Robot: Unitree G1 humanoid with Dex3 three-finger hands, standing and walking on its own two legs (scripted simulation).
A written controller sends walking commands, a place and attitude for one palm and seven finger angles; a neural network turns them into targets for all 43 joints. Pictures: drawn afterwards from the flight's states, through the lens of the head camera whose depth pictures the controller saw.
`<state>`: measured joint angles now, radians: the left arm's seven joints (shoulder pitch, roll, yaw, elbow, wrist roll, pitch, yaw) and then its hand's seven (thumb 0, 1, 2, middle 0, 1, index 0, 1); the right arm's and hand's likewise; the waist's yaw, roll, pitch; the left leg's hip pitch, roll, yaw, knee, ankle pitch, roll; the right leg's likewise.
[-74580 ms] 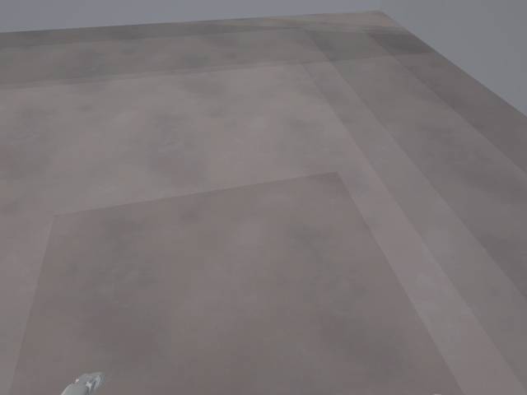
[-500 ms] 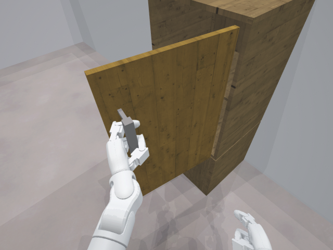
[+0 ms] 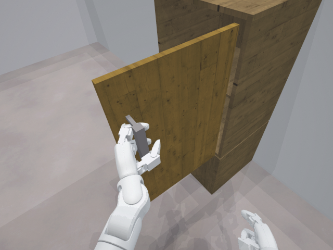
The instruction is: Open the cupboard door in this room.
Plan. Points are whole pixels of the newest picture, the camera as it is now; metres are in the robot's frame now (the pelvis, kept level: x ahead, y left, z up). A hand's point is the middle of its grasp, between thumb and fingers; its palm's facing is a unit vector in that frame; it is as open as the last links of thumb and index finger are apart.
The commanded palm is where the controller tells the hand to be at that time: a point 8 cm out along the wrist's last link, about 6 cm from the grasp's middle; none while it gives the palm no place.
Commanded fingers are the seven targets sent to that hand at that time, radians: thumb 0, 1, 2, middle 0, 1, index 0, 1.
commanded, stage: open thumb and fingers to let go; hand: left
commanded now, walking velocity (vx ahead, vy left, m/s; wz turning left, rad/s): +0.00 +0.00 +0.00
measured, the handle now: (137, 139) +0.35 +0.09 +0.10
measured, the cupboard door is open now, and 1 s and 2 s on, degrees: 88 86 86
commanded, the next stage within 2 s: slide the hand sideways off the handle in 0.56 s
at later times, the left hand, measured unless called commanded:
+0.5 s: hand (146, 146) +0.33 +0.07 +0.10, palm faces +0.25 -0.97 -0.01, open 14.8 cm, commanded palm +0.29 +0.11 +0.09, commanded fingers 0.00 -0.50 0.30 -0.16 -0.35 -0.16 -0.35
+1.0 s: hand (142, 159) +0.30 +0.07 +0.09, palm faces -0.22 -0.97 +0.02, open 16.0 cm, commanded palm +0.27 +0.12 +0.09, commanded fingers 0.00 -0.50 0.30 -0.15 -0.30 -0.15 -0.30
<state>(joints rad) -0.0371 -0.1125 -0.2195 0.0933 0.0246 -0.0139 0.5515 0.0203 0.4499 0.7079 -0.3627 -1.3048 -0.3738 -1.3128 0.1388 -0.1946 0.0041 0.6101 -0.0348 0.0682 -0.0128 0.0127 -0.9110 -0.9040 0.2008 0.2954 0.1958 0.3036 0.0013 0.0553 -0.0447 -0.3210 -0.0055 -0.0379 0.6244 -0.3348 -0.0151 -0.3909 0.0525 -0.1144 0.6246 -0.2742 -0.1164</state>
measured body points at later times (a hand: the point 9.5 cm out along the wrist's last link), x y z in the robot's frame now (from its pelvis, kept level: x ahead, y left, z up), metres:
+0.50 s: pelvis +0.00 +0.04 +0.00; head +0.00 +0.02 +0.45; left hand +0.31 +0.12 +0.10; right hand +0.16 -0.18 -0.10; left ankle +0.00 +0.15 -0.72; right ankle +0.04 -0.04 -0.72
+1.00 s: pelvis +0.01 +0.07 -0.01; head +0.00 +0.06 +0.44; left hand +0.31 +0.13 +0.09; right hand +0.17 -0.14 -0.10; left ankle +0.00 +0.15 -0.72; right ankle +0.04 -0.04 -0.72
